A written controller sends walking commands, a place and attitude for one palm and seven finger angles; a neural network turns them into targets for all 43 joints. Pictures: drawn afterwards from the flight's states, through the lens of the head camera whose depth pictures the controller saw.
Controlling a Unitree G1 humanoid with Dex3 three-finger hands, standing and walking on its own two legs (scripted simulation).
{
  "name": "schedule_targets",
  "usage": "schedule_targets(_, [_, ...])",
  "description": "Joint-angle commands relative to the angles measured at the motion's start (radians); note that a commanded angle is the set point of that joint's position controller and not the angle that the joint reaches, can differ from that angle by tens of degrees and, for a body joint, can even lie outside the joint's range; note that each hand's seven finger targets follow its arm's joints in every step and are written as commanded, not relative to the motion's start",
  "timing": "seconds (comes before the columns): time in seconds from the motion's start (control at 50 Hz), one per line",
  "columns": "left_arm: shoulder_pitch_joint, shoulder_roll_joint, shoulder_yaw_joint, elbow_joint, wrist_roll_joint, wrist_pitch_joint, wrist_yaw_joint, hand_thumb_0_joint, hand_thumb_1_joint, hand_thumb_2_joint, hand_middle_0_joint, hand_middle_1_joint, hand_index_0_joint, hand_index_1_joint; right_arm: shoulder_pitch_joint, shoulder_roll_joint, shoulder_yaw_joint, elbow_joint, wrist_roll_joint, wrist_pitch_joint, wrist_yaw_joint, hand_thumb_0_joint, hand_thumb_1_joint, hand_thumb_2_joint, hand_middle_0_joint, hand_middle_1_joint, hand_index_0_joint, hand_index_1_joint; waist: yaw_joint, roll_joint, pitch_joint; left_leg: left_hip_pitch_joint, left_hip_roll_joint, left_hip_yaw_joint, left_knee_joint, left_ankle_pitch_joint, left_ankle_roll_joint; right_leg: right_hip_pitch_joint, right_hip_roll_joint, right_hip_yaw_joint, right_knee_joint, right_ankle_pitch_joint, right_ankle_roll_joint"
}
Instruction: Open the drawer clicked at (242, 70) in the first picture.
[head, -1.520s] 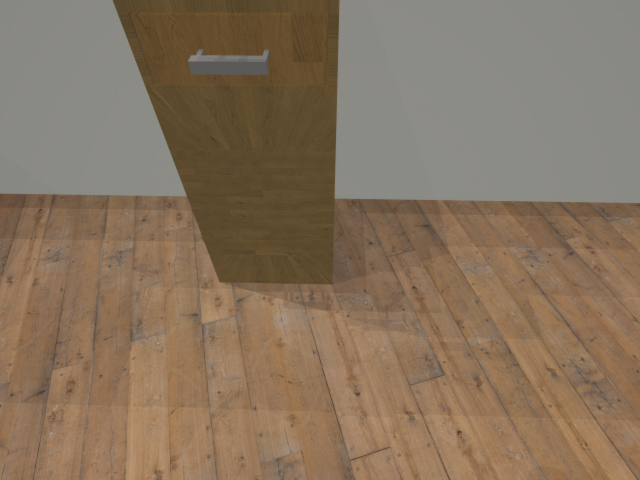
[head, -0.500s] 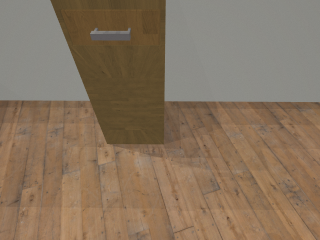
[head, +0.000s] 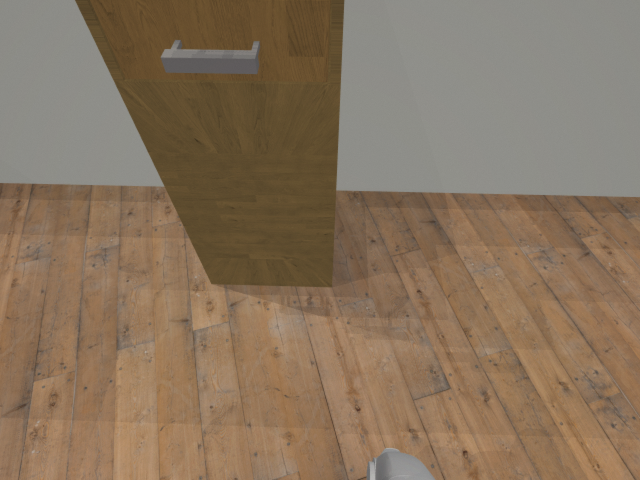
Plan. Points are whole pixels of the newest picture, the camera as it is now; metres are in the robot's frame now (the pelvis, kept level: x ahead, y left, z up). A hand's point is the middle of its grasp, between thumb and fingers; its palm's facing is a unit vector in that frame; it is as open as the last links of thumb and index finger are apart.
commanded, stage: take the last steps up to it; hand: left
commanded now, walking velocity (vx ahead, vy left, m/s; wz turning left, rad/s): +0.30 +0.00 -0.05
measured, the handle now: (214, 53) +0.74 +0.19 +0.12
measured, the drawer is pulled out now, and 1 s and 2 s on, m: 0.00 0.00 0.00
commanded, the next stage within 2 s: come to a stop and stand still in 0.36 s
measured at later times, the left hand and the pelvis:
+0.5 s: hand (227, 472) +0.15 +0.14 -0.18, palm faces +0.06 -0.99 -0.15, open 7.3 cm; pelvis +0.16 -0.03 -0.01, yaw -1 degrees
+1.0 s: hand (228, 393) +0.26 +0.16 -0.18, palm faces +0.05 -0.97 -0.24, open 7.4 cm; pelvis +0.19 -0.04 +0.00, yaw +2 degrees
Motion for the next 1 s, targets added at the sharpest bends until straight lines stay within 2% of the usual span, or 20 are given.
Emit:
schedule_targets(0.0, [0.016,0.034,0.015,-0.073,-0.008,-0.038,-0.010,0.000,0.900,0.900,-0.200,-0.300,-0.200,-0.300,0.043,-0.198,-0.042,-0.027,0.012,-0.003,-0.017,0.000,-0.900,-0.900,0.200,0.300,0.200,0.300,0.056,0.105,-0.028,-0.141,0.195,-0.070,-0.032,0.479,0.132,0.227,0.058,-0.074,-0.217,0.147,-0.015])
schedule_targets(0.04, [0.263,0.128,0.049,-0.003,-0.001,-0.057,0.004,0.000,0.900,0.900,-0.200,-0.300,-0.200,-0.300,0.023,-0.170,-0.042,-0.043,0.033,-0.002,-0.007,0.000,-0.900,-0.900,0.200,0.300,0.200,0.300,0.165,-0.108,-0.158,-0.334,0.094,0.017,0.318,0.367,0.071,0.622,-0.043,0.078,-0.357,0.121,-0.063])
schedule_targets(0.06, [0.366,0.243,0.078,0.016,-0.001,-0.063,0.018,0.000,0.900,0.900,-0.200,-0.300,-0.200,-0.300,0.029,-0.103,-0.032,-0.088,0.044,-0.004,0.003,0.000,-0.900,-0.900,0.200,0.300,0.200,0.300,0.186,-0.381,-0.236,-0.530,-0.038,0.081,0.653,-0.121,0.030,0.721,-0.346,0.511,-0.546,0.026,-0.176])
schedule_targets(0.08, [0.328,0.232,0.070,0.011,-0.015,-0.052,0.028,0.000,0.900,0.900,-0.200,-0.300,-0.200,-0.300,-0.050,-0.135,-0.043,-0.103,0.037,0.012,0.004,0.000,-0.900,-0.900,0.200,0.300,0.200,0.300,0.176,-0.277,-0.149,-0.572,0.011,-0.022,0.848,-0.257,0.041,0.563,-0.389,0.596,-0.635,-0.084,-0.207])
schedule_targets(0.12, [0.128,0.151,0.042,-0.040,-0.008,-0.044,0.043,0.000,0.900,0.900,-0.200,-0.300,-0.200,-0.300,-0.100,-0.094,-0.048,-0.103,0.025,0.024,0.014,0.000,-0.900,-0.900,0.200,0.300,0.200,0.300,0.084,-0.152,0.046,-0.565,0.103,-0.061,0.840,-0.143,0.032,0.215,-0.341,0.483,-0.684,-0.253,-0.187])
schedule_targets(0.18, [0.049,0.096,0.026,-0.066,0.006,-0.061,0.045,0.000,0.900,0.900,-0.200,-0.300,-0.200,-0.300,-0.035,-0.050,-0.038,-0.089,0.016,0.050,0.025,0.000,-0.900,-0.900,0.200,0.300,0.200,0.300,0.008,-0.110,-0.011,-0.386,0.115,-0.034,0.674,-0.049,0.020,0.073,-0.263,0.256,-0.694,-0.036,-0.155])
schedule_targets(0.28, [0.135,0.116,0.036,-0.021,0.003,-0.078,0.030,0.000,0.900,0.900,-0.200,-0.300,-0.200,-0.300,-0.135,-0.049,-0.035,-0.137,0.019,0.028,0.033,0.000,-0.900,-0.900,0.200,0.300,0.200,0.300,0.046,-0.062,-0.075,-0.347,0.052,0.058,0.318,0.031,0.001,0.254,-0.206,0.192,-0.612,0.265,-0.175])
schedule_targets(0.36, [0.139,0.101,0.028,-0.008,-0.008,-0.072,0.025,0.000,0.900,0.900,-0.200,-0.300,-0.200,-0.300,-0.147,-0.095,-0.035,-0.143,0.024,0.004,0.024,0.000,-0.900,-0.900,0.200,0.300,0.200,0.300,0.026,-0.074,-0.102,-0.142,0.014,0.086,0.065,0.198,0.004,0.253,-0.132,0.121,-0.466,0.407,-0.107])
schedule_targets(0.38, [0.133,0.070,0.021,-0.018,-0.010,-0.071,0.024,0.000,0.900,0.900,-0.200,-0.300,-0.200,-0.300,-0.091,-0.157,-0.044,-0.129,0.022,-0.006,0.017,0.000,-0.900,-0.900,0.200,0.300,0.200,0.300,-0.006,0.032,-0.136,0.001,0.084,-0.002,0.029,0.317,0.039,0.167,-0.079,0.073,-0.336,0.378,-0.067])
schedule_targets(0.42, [0.068,0.035,0.006,-0.064,-0.010,-0.071,0.023,0.000,0.900,0.900,-0.200,-0.300,-0.200,-0.300,0.023,-0.271,-0.070,-0.110,0.007,0.004,-0.001,0.000,-0.900,-0.900,0.200,0.300,0.200,0.300,-0.062,0.250,-0.160,0.151,0.397,-0.346,-0.058,0.559,0.254,-0.098,0.064,-0.042,0.081,-0.226,0.009])
schedule_targets(0.44, [0.034,0.042,0.007,-0.086,-0.004,-0.062,0.029,0.000,0.900,0.900,-0.200,-0.300,-0.200,-0.300,-0.001,-0.278,-0.068,-0.123,0.003,0.019,-0.001,0.000,-0.900,-0.900,0.200,0.300,0.200,0.300,-0.055,0.150,-0.090,0.047,0.416,-0.355,-0.073,0.480,0.289,-0.115,0.035,0.035,0.165,-0.272,0.004])
schedule_targets(0.48, [0.040,0.034,0.003,-0.051,-0.005,-0.047,0.032,0.000,0.900,0.900,-0.200,-0.300,-0.200,-0.300,-0.132,-0.197,-0.034,-0.156,0.009,0.013,-0.011,0.000,-0.900,-0.900,0.200,0.300,0.200,0.300,0.008,0.169,-0.016,-0.128,0.337,-0.245,-0.087,0.677,0.221,-0.026,-0.029,0.087,0.117,-0.153,0.018])
schedule_targets(0.54, [0.122,0.020,-0.007,-0.019,-0.013,-0.027,0.031,0.000,0.900,0.900,-0.200,-0.300,-0.200,-0.300,-0.260,-0.208,-0.027,-0.183,0.017,0.021,-0.023,0.000,-0.900,-0.900,0.200,0.300,0.200,0.300,0.058,0.134,-0.082,-0.126,0.230,-0.070,-0.018,0.808,0.141,0.185,-0.003,0.037,-0.213,-0.010,0.044])
schedule_targets(0.62, [0.133,0.138,0.013,-0.026,0.002,-0.022,0.042,0.000,0.900,0.900,-0.200,-0.300,-0.200,-0.300,-0.251,-0.204,-0.059,-0.198,0.043,0.054,-0.018,0.000,-0.900,-0.900,0.200,0.300,0.200,0.300,0.042,-0.062,-0.142,-0.149,0.086,-0.003,0.109,0.403,0.028,0.261,-0.075,0.162,-0.385,0.601,-0.016])
schedule_targets(0.68, [0.070,0.183,0.028,-0.057,0.001,-0.006,0.045,0.000,0.900,0.900,-0.200,-0.300,-0.200,-0.300,-0.237,-0.184,-0.069,-0.187,0.039,0.083,-0.011,0.000,-0.900,-0.900,0.200,0.300,0.200,0.300,0.024,-0.108,-0.121,-0.147,0.035,0.026,0.217,0.275,0.010,0.213,-0.154,0.200,-0.389,0.709,-0.077])
schedule_targets(0.74, [0.094,0.189,0.038,-0.048,0.001,-0.007,0.064,0.000,0.900,0.900,-0.200,-0.300,-0.200,-0.300,-0.276,-0.177,-0.071,-0.205,0.041,0.101,-0.008,0.000,-0.900,-0.900,0.200,0.300,0.200,0.300,0.071,-0.275,-0.131,-0.320,-0.033,-0.003,0.498,-0.193,-0.006,0.356,-0.267,0.288,-0.447,1.088,-0.180])
schedule_targets(0.8, [0.043,0.196,0.048,-0.076,0.005,0.002,0.074,0.000,0.900,0.900,-0.200,-0.300,-0.200,-0.300,-0.301,-0.167,-0.067,-0.210,0.046,0.109,-0.008,0.000,-0.900,-0.900,0.200,0.300,0.200,0.300,0.068,-0.161,-0.149,-0.360,-0.021,-0.055,0.530,-0.226,-0.011,0.412,-0.277,0.271,-0.436,1.033,-0.210])
schedule_targets(0.92, [-0.010,0.199,0.049,-0.087,-0.009,0.006,0.067,0.000,0.900,0.900,-0.200,-0.300,-0.200,-0.300,-0.204,-0.172,-0.058,-0.180,0.038,0.093,0.000,0.000,-0.900,-0.900,0.200,0.300,0.200,0.300,0.025,-0.129,-0.186,-0.137,-0.015,-0.003,0.031,0.163,-0.020,0.369,-0.194,0.202,-0.359,0.730,-0.100])
schedule_targets(0.96, [0.015,0.116,0.030,-0.106,-0.013,0.018,0.061,0.000,0.900,0.900,-0.200,-0.300,-0.200,-0.300,-0.214,-0.265,-0.070,-0.197,0.021,0.078,-0.002,0.000,-0.900,-0.900,0.200,0.300,0.200,0.300,0.044,0.174,-0.169,-0.073,0.233,-0.266,-0.061,0.459,0.078,0.176,-0.016,0.074,-0.240,0.129,0.013])
schedule_targets(0.98, [0.129,0.129,-0.003,-0.101,-0.026,-0.021,0.095,0.000,0.900,0.900,-0.200,-0.300,-0.200,-0.300,-0.347,-0.284,-0.084,-0.303,0.042,0.056,0.007,0.000,-0.900,-0.900,0.200,0.300,0.200,0.300,0.091,0.208,-0.343,0.002,0.201,-0.053,0.225,0.735,0.057,0.231,-0.047,0.138,-0.270,0.220,-0.015])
